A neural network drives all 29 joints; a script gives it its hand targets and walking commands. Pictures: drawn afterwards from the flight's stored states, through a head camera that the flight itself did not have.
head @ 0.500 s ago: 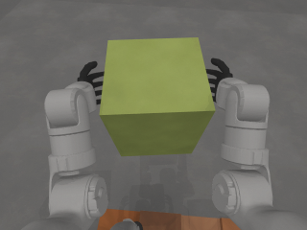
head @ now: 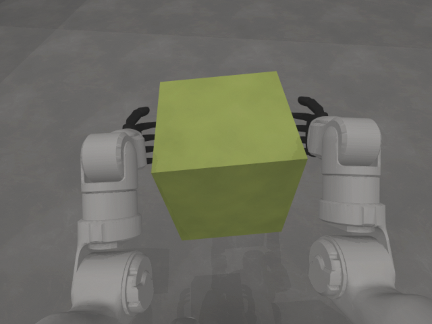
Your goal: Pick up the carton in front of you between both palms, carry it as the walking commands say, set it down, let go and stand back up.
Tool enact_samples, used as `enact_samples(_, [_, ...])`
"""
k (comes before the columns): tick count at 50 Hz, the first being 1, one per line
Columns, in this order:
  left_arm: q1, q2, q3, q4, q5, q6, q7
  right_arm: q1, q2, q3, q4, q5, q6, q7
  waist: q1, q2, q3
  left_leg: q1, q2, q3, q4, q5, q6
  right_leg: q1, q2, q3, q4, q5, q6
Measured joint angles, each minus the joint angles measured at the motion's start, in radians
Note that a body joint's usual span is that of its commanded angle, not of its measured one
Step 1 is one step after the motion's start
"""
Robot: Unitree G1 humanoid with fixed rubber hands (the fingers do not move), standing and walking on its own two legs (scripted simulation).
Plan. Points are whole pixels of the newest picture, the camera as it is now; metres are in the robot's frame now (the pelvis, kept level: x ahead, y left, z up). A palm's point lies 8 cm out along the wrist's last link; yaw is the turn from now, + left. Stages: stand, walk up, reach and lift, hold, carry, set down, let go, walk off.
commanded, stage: carry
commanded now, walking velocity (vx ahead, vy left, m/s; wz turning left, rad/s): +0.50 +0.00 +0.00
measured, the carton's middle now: (225, 162) +0.40 +0.02 +0.06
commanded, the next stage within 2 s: none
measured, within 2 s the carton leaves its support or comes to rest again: neither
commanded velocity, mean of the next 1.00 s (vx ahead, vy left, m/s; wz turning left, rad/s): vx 0.50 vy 0.00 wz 0.00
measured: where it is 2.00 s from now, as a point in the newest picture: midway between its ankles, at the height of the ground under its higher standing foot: (235, 176)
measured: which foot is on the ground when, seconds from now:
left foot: up 0.00-0.18, down 0.20-0.64, up 0.66-1.00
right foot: down 0.00-0.20, up 0.22-0.62, down 0.64-1.00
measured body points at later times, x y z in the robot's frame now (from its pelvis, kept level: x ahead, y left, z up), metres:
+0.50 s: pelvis +0.32 +0.01 -0.05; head +0.40 +0.01 +0.39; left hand +0.73 +0.12 +0.04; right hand +0.69 -0.18 +0.03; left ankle +0.29 +0.07 -0.78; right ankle +0.43 -0.15 -0.71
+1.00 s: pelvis +0.63 -0.05 -0.03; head +0.64 -0.07 +0.42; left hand +0.93 +0.13 +0.07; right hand +0.95 -0.18 +0.06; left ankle +0.72 +0.10 -0.73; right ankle +0.57 -0.11 -0.78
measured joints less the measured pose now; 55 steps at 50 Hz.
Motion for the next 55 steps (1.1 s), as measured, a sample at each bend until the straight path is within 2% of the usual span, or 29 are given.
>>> enact_samples(2, [-0.008,0.003,0.004,-0.03,-0.022,-0.001,0.013,-0.009,0.011,-0.018,-0.043,-0.011,0.007,0.0,0.028,-0.004,0.013,-0.07,0.002,0.009,-0.072,0.079,0.004,0.035,0.002,-0.005,-0.004,-0.037,0.001])
enact_samples(5, [-0.031,0.003,0.011,-0.04,-0.038,-0.011,0.023,-0.018,0.026,-0.041,-0.087,-0.034,0.009,0.004,0.061,-0.001,0.015,-0.115,0.005,0.023,-0.275,0.282,0.01,0.098,0.018,-0.009,0.013,-0.118,0.008])
enact_samples(9, [-0.067,0.025,0.005,0.02,-0.051,-0.024,0.024,-0.036,0.032,-0.05,-0.059,-0.071,0.002,0.022,0.073,0.004,-0.02,-0.043,-0.007,0.076,-0.538,0.581,0.045,0.185,0.038,-0.007,0.134,-0.295,0.015])
enact_samples(10, [-0.081,0.04,0.003,0.045,-0.056,-0.023,0.022,-0.048,0.033,-0.048,-0.035,-0.082,-0.004,0.026,0.065,-0.005,-0.033,0.001,-0.012,0.099,-0.554,0.546,0.06,0.186,0.032,-0.001,0.22,-0.355,0.021])
enact_samples(12, [-0.122,0.073,0.009,0.102,-0.066,-0.032,0.016,-0.08,0.036,-0.04,0.02,-0.096,-0.028,0.03,0.023,-0.045,-0.044,0.007,-0.046,0.113,-0.471,0.266,0.094,0.076,0.022,0.073,0.524,-0.549,0.061])
enact_samples(13, [-0.135,0.082,0.015,0.129,-0.066,-0.036,0.013,-0.088,0.037,-0.035,0.047,-0.1,-0.04,0.03,-0.004,-0.056,-0.043,-0.011,-0.058,0.117,-0.42,0.202,0.098,-0.003,0.021,0.111,0.676,-0.604,0.071])
enact_samples(15, [-0.131,0.075,0.017,0.162,-0.053,-0.032,0.009,-0.064,0.034,-0.029,0.069,-0.09,-0.041,0.028,-0.053,-0.05,-0.041,-0.02,-0.063,0.12,-0.367,0.162,0.093,-0.147,0.006,0.148,0.849,-0.617,0.078])
enact_samples(17, [-0.106,0.049,0.015,0.16,-0.026,-0.017,0.011,-0.015,0.034,-0.019,0.056,-0.067,-0.031,0.014,-0.09,-0.037,-0.028,0.003,-0.06,0.118,-0.358,0.123,0.098,-0.268,-0.027,0.164,0.874,-0.592,0.089])
enact_samples(20, [-0.051,0.011,0.025,0.117,0.012,-0.008,0.006,0.061,0.041,-0.011,0.019,-0.029,-0.038,0.0,-0.14,-0.024,0.002,0.061,-0.052,0.116,-0.38,0.081,0.093,-0.407,-0.081,0.163,0.794,-0.556,0.109])
enact_samples(23, [0.009,-0.021,0.04,0.054,0.042,-0.027,-0.004,0.121,0.054,0.005,-0.018,-0.005,-0.071,-0.012,-0.179,-0.017,0.029,0.126,-0.04,0.109,-0.41,0.043,0.084,-0.492,-0.109,0.151,0.668,-0.491,0.116])
enact_samples(27, [0.084,-0.051,0.046,-0.028,0.066,-0.072,-0.016,0.171,0.064,0.029,-0.052,0.013,-0.125,-0.019,-0.201,-0.011,0.041,0.222,-0.022,0.098,-0.451,-0.016,0.057,-0.49,-0.102,0.118,0.399,-0.323,0.097])
enact_samples(30, [0.128,-0.06,0.039,-0.079,0.071,-0.101,-0.023,0.185,0.065,0.046,-0.068,0.021,-0.156,-0.021,-0.193,-0.008,0.029,0.292,-0.007,0.094,-0.442,-0.087,0.031,-0.391,-0.069,0.071,0.151,-0.193,0.07])
enact_samples(32, [0.143,-0.066,0.026,-0.088,0.075,-0.119,-0.025,0.193,0.056,0.052,-0.077,0.027,-0.166,-0.02,-0.18,-0.015,0.009,0.308,-0.003,0.095,-0.341,-0.145,0.014,-0.267,-0.055,0.03,-0.007,-0.113,0.052])
enact_samples(34, [0.15,-0.073,0.013,-0.088,0.086,-0.151,-0.023,0.176,0.035,0.062,-0.063,0.032,-0.185,-0.013,-0.149,0.023,0.016,0.243,0.021,0.055,-0.123,-0.165,0.0,-0.259,-0.028,0.009,0.059,-0.212,0.036])
enact_samples(36, [0.174,-0.083,0.004,-0.078,0.093,-0.166,-0.021,0.191,0.036,0.061,-0.054,0.022,-0.19,-0.005,-0.125,0.017,0.018,0.146,0.005,0.018,0.098,-0.159,-0.01,-0.231,-0.029,0.006,0.076,-0.268,0.025])
enact_samples(38, [0.227,-0.093,0.003,-0.095,0.088,-0.159,-0.02,0.229,0.059,0.062,-0.064,0.005,-0.178,0.0,-0.105,-0.002,0.013,0.068,0.003,0.019,0.168,-0.105,-0.022,-0.172,-0.037,0.011,0.024,-0.268,0.036])
enact_samples(41, [0.315,-0.108,0.008,-0.162,0.073,-0.145,-0.021,0.3,0.102,0.073,-0.123,-0.024,-0.163,0.004,-0.079,-0.022,0.007,-0.015,0.02,0.038,0.091,-0.035,-0.037,-0.071,-0.048,0.017,-0.082,-0.271,0.026])
enact_samples(46, [0.439,-0.136,0.009,-0.306,0.051,-0.147,-0.036,0.442,0.178,0.102,-0.295,-0.07,-0.175,0.007,-0.048,-0.025,-0.028,-0.103,0.041,0.063,-0.089,0.046,-0.05,0.072,-0.058,0.028,-0.197,-0.294,0.034])
enact_samples(50, [0.52,-0.163,-0.015,-0.361,0.06,-0.153,-0.056,0.556,0.201,0.131,-0.398,-0.101,-0.174,0.017,-0.046,-0.012,-0.096,-0.122,0.05,0.092,-0.226,0.151,-0.049,0.18,-0.054,0.031,-0.242,-0.35,0.049])
enact_samples(55, [0.589,-0.147,-0.092,-0.337,0.084,-0.125,-0.056,0.636,0.177,0.161,-0.396,-0.101,-0.138,0.025,-0.062,-0.01,-0.186,-0.072,0.048,0.143,-0.395,0.262,-0.031,0.327,-0.047,0.039,-0.267,-0.447,0.077])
